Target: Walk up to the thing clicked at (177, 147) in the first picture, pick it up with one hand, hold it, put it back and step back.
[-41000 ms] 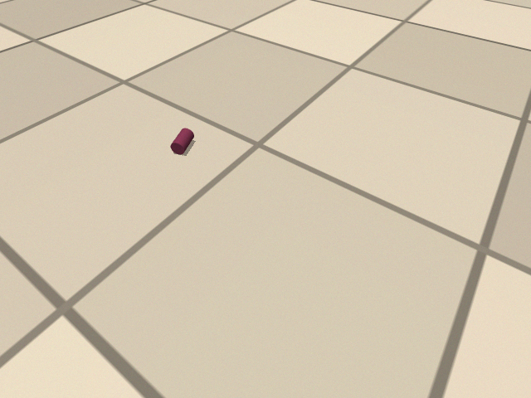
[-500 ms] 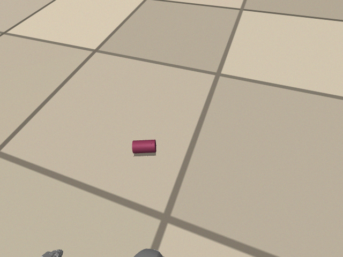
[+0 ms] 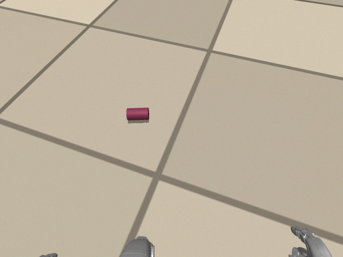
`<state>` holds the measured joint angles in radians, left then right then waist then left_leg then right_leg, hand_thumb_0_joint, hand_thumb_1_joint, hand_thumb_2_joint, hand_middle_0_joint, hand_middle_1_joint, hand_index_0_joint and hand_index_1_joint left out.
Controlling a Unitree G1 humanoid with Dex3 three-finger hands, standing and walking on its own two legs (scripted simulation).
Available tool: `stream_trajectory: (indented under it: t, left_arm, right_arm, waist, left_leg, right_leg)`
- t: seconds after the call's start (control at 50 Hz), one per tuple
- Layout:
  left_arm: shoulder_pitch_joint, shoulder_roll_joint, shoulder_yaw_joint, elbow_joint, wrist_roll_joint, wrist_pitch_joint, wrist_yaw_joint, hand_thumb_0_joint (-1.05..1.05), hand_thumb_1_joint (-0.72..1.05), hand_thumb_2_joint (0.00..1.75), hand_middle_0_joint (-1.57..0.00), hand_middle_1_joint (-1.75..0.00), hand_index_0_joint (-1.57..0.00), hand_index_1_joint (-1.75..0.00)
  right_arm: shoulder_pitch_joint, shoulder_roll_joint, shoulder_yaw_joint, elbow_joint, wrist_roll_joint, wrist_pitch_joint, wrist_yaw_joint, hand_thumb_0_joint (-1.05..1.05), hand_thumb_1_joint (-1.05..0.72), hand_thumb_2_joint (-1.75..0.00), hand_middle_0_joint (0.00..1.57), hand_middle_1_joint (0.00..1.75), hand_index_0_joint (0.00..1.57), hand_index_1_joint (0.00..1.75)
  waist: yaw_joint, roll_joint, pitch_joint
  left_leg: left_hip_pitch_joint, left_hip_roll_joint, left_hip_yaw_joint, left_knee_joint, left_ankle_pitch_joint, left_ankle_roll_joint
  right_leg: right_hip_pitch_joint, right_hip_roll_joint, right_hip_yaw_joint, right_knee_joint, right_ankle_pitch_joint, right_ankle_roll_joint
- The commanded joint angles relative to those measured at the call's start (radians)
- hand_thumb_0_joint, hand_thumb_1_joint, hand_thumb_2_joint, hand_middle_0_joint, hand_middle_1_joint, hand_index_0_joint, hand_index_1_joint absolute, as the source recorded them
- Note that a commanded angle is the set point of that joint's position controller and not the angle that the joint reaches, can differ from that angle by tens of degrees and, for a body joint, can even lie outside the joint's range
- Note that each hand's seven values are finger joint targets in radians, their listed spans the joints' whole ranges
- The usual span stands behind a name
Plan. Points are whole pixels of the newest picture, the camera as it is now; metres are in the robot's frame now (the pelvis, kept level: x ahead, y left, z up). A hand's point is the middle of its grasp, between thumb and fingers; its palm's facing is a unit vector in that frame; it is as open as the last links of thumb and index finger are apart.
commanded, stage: step back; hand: left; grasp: from above
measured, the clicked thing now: (138, 114) +1.02 +0.30 -0.71
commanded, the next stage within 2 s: stand in 1.16 s
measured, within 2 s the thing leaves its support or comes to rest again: neither
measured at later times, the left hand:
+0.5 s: hand out of the picture -0.05 +0.28 -0.13, palm faces +0.11 -0.92 -0.38, open 7.4 cm
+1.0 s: hand out of the picture -0.01 +0.28 -0.14, palm faces +0.13 -0.91 -0.39, open 7.4 cm
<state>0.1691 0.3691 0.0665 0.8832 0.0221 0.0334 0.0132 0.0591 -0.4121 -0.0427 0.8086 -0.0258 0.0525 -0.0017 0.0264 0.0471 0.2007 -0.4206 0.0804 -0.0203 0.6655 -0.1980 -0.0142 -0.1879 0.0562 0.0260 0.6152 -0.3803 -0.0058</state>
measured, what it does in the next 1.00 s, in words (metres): steps on the spot: left foot, then left foot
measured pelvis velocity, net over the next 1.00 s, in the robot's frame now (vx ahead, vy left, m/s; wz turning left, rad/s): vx -0.03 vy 0.00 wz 0.11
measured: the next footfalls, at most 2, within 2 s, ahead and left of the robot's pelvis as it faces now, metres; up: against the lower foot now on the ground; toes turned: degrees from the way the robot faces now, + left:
left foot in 0.32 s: -0.07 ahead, +0.13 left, +0.00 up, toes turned +4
left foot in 0.94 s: +0.05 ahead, +0.15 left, +0.00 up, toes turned +7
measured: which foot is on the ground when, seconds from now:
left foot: down 0.00-0.00, up 0.02-0.30, down 0.32-0.62, up 0.64-0.92, down 0.94-1.00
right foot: down 0.00-1.00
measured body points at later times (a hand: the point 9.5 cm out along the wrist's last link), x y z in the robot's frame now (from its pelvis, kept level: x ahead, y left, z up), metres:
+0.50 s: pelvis -0.08 -0.01 +0.02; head -0.09 +0.00 +0.47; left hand -0.06 +0.33 -0.10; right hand -0.02 -0.31 -0.11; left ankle -0.11 +0.13 -0.72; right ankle -0.04 -0.12 -0.69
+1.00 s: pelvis -0.03 +0.00 +0.00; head +0.00 +0.00 +0.45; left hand -0.02 +0.32 -0.12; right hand +0.10 -0.29 -0.12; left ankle +0.01 +0.14 -0.72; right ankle -0.03 -0.12 -0.72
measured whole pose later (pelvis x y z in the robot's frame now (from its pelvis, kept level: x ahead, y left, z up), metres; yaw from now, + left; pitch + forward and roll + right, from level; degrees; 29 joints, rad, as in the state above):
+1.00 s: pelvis -0.03 +0.00 +0.00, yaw +6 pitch -3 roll +1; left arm 0.21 0.39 0.04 0.96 0.00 -0.02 0.01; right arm 0.15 -0.36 -0.05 0.98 -0.03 0.00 0.00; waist 0.05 -0.01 0.13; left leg -0.31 0.02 0.01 0.60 -0.22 -0.02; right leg -0.24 -0.04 -0.01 0.69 -0.39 0.00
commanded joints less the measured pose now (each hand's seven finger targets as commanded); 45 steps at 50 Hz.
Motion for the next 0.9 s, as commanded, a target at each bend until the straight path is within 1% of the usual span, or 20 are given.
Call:
stream_trajectory:
  t: [0.0,0.02,0.08,0.14,0.2,0.24,0.28,0.3,0.34,0.36,0.4,0.44,0.5,0.54,0.58,0.6,0.62,0.64,0.72,0.88]
  left_arm:
    - [0.044,0.402,0.103,-0.077,0.025,-0.036,0.013,0.00,0.90,0.90,-0.20,-0.30,-0.20,-0.30]
    - [-0.025,0.394,0.101,-0.099,0.017,-0.040,0.018,0.00,0.90,0.90,-0.20,-0.30,-0.20,-0.30]
    - [-0.124,0.257,0.070,-0.108,0.021,-0.048,0.022,0.00,0.90,0.90,-0.20,-0.30,-0.20,-0.30]
    - [-0.004,0.261,0.075,-0.083,0.027,-0.056,0.014,0.00,0.90,0.90,-0.20,-0.30,-0.20,-0.30]
    - [0.028,0.280,0.090,-0.068,0.041,-0.057,0.007,0.00,0.90,0.90,-0.20,-0.30,-0.20,-0.30]
    - [0.010,0.291,0.090,-0.066,0.035,-0.052,-0.003,0.00,0.90,0.90,-0.20,-0.30,-0.20,-0.30]
    - [-0.012,0.291,0.079,-0.066,0.026,-0.039,-0.009,0.00,0.90,0.90,-0.20,-0.30,-0.20,-0.30]
    - [0.026,0.242,0.055,-0.060,0.025,-0.032,-0.010,0.00,0.90,0.90,-0.20,-0.30,-0.20,-0.30]
    - [-0.039,0.178,0.040,-0.081,0.002,-0.039,-0.013,0.00,0.90,0.90,-0.20,-0.30,-0.20,-0.30]
    - [-0.104,0.269,0.067,-0.074,0.013,-0.043,-0.015,0.00,0.90,0.90,-0.20,-0.30,-0.20,-0.30]
    - [-0.050,0.236,0.060,-0.048,-0.001,-0.053,-0.034,0.00,0.90,0.90,-0.20,-0.30,-0.20,-0.30]
    - [-0.008,0.211,0.049,-0.023,-0.001,-0.062,-0.039,0.00,0.90,0.90,-0.20,-0.30,-0.20,-0.30]
    - [-0.010,0.214,0.053,-0.011,0.002,-0.064,-0.042,0.00,0.90,0.90,-0.20,-0.30,-0.20,-0.30]
    - [0.082,0.202,0.058,0.027,0.006,-0.072,-0.034,0.00,0.90,0.90,-0.20,-0.30,-0.20,-0.30]
    - [0.167,0.237,0.073,0.064,0.019,-0.085,-0.019,0.00,0.90,0.90,-0.20,-0.30,-0.20,-0.30]
    - [0.198,0.314,0.093,0.061,0.031,-0.095,-0.009,0.00,0.90,0.90,-0.20,-0.30,-0.20,-0.30]
    - [0.143,0.361,0.100,0.031,0.027,-0.098,-0.009,0.00,0.90,0.90,-0.20,-0.30,-0.20,-0.30]
    - [0.064,0.373,0.101,0.003,0.024,-0.098,-0.010,0.00,0.90,0.90,-0.20,-0.30,-0.20,-0.30]
    - [0.049,0.277,0.073,0.008,0.006,-0.121,-0.004,0.00,0.90,0.90,-0.20,-0.30,-0.20,-0.30]
    - [0.012,0.252,0.034,-0.005,-0.014,-0.100,0.010,0.00,0.90,0.90,-0.20,-0.30,-0.20,-0.30]
  right_arm:
    - [0.014,-0.151,-0.053,-0.075,0.011,0.002,-0.029,0.00,-0.90,-0.90,0.20,0.30,0.20,0.30]
    - [0.021,-0.190,-0.078,-0.056,0.014,0.006,-0.032,0.00,-0.90,-0.90,0.20,0.30,0.20,0.30]
    - [0.111,-0.176,-0.062,0.012,0.025,-0.001,-0.017,0.00,-0.90,-0.90,0.20,0.30,0.20,0.30]
    - [0.096,-0.165,-0.054,0.009,0.010,-0.018,-0.014,0.00,-0.90,-0.90,0.20,0.30,0.20,0.30]
    - [0.073,-0.164,-0.056,0.012,-0.005,-0.038,-0.002,0.00,-0.90,-0.90,0.20,0.30,0.20,0.30]
    - [0.097,-0.159,-0.058,0.031,-0.008,-0.055,0.006,0.00,-0.90,-0.90,0.20,0.30,0.20,0.30]
    - [0.202,-0.146,-0.067,0.089,-0.009,-0.069,0.008,0.00,-0.90,-0.90,0.20,0.30,0.20,0.30]
    - [0.233,-0.164,-0.082,0.117,-0.016,-0.075,0.005,0.00,-0.90,-0.90,0.20,0.30,0.20,0.30]
    - [0.207,-0.294,-0.102,0.093,-0.031,-0.082,-0.003,0.00,-0.90,-0.90,0.20,0.30,0.20,0.30]
    - [0.162,-0.329,-0.105,0.084,-0.018,-0.085,0.000,0.00,-0.90,-0.90,0.20,0.30,0.20,0.30]
    - [0.072,-0.231,-0.074,0.073,-0.028,-0.096,0.001,0.00,-0.90,-0.90,0.20,0.30,0.20,0.30]
    - [0.106,-0.191,-0.064,0.072,-0.023,-0.105,0.001,0.00,-0.90,-0.90,0.20,0.30,0.20,0.30]
    - [0.129,-0.237,-0.082,0.078,-0.020,-0.091,0.007,0.00,-0.90,-0.90,0.20,0.30,0.20,0.30]
    - [0.074,-0.224,-0.079,0.061,-0.016,-0.074,0.008,0.00,-0.90,-0.90,0.20,0.30,0.20,0.30]
    - [0.113,-0.138,-0.053,0.056,-0.010,-0.062,0.005,0.00,-0.90,-0.90,0.20,0.30,0.20,0.30]
    - [0.125,-0.068,-0.035,0.031,-0.003,-0.065,0.005,0.00,-0.90,-0.90,0.20,0.30,0.20,0.30]
    - [0.124,-0.131,-0.055,0.044,-0.011,-0.059,-0.006,0.00,-0.90,-0.90,0.20,0.30,0.20,0.30]
    - [0.155,-0.187,-0.074,0.064,-0.010,-0.062,-0.009,0.00,-0.90,-0.90,0.20,0.30,0.20,0.30]
    - [0.196,-0.156,-0.067,0.105,-0.003,-0.074,0.003,0.00,-0.90,-0.90,0.20,0.30,0.20,0.30]
    - [0.157,-0.100,-0.050,0.110,0.003,-0.072,-0.001,0.00,-0.90,-0.90,0.20,0.30,0.20,0.30]
  waist:
    - [0.046,-0.271,-0.236]
    - [0.024,-0.271,-0.146]
    - [-0.057,-0.122,-0.140]
    - [0.014,-0.164,-0.164]
    - [0.055,-0.257,-0.175]
    - [0.041,-0.282,-0.174]
    - [-0.015,-0.241,-0.187]
    - [-0.022,-0.124,-0.194]
    - [-0.053,0.157,-0.138]
    - [-0.063,0.102,-0.036]
    - [-0.006,0.046,-0.020]
    - [-0.018,0.098,-0.077]
    - [-0.040,0.153,-0.092]
    - [0.020,0.148,-0.119]
    - [0.048,-0.022,-0.153]
    - [0.058,-0.246,-0.161]
    - [0.053,-0.181,-0.129]
    - [0.024,-0.151,-0.060]
    - [-0.009,-0.102,-0.102]
    - [-0.026,-0.204,-0.211]
  left_leg:
    - [-0.054,-0.146,-0.126,0.353,-0.416,0.014]
    - [0.009,-0.103,-0.174,0.480,-0.405,0.008]
    - [-0.046,-0.188,-0.165,0.525,-0.244,0.010]
    - [-0.069,-0.160,-0.114,0.410,-0.224,-0.014]
    - [-0.099,-0.096,-0.071,0.145,-0.312,-0.020]
    - [0.020,-0.069,-0.032,-0.063,-0.391,-0.003]
    - [0.257,-0.109,0.032,-0.324,-0.204,0.034]
    - [0.383,-0.104,-0.022,-0.351,-0.151,0.041]
    - [0.329,0.249,-0.592,-0.506,-0.680,0.195]
    - [0.076,0.310,-0.632,-0.549,-0.795,0.271]
    - [0.090,0.168,-0.359,-0.469,-0.512,0.206]
    - [0.203,0.103,-0.248,-0.409,-0.319,0.165]
    - [0.122,0.117,-0.237,-0.402,-0.426,0.167]
    - [0.047,0.091,-0.167,-0.298,-0.432,0.145]
    - [-0.075,-0.005,-0.081,-0.032,-0.403,0.100]
    - [-0.239,-0.132,-0.017,0.233,-0.389,0.050]
    - [-0.198,-0.117,-0.087,0.334,-0.395,0.037]
    - [-0.154,-0.078,-0.116,0.358,-0.391,0.032]
    - [-0.098,-0.043,-0.137,0.299,-0.220,0.027]
    - [0.201,-0.061,0.061,-0.111,-0.017,0.025]
  right_leg:
    - [-0.125,-0.475,0.516,-0.300,0.190,-0.269]
    - [-0.323,-0.512,0.570,-0.355,0.121,-0.301]
    - [-0.153,-0.289,0.190,-0.207,0.336,-0.178]
    - [-0.053,-0.237,0.200,-0.233,-0.016,-0.151]
    - [0.085,-0.288,0.271,-0.278,-0.295,-0.178]
    - [0.033,-0.325,0.284,-0.283,-0.302,-0.188]
    - [-0.082,-0.270,0.174,-0.205,-0.204,-0.135]
    - [-0.189,-0.203,0.107,-0.081,-0.205,-0.092]
    - [-0.479,-0.045,-0.072,0.228,-0.168,0.000]
    - [-0.370,-0.118,0.054,0.307,-0.155,-0.002]
    - [-0.273,-0.121,0.044,0.233,-0.072,-0.012]
    - [-0.277,-0.091,-0.011,0.162,-0.032,-0.013]
    - [-0.142,-0.069,-0.042,0.063,-0.054,-0.005]
    - [0.021,-0.049,-0.066,-0.088,0.059,-0.020]
    - [0.205,-0.054,0.034,-0.191,0.025,-0.022]
    - [0.241,-0.280,0.432,-0.353,-0.205,-0.093]
    - [0.072,-0.430,0.617,-0.441,-0.404,-0.177]
    - [-0.050,-0.467,0.637,-0.447,-0.461,-0.245]
    - [-0.006,-0.322,0.313,-0.328,0.035,-0.167]
    - [-0.028,-0.258,0.049,-0.064,0.749,-0.113]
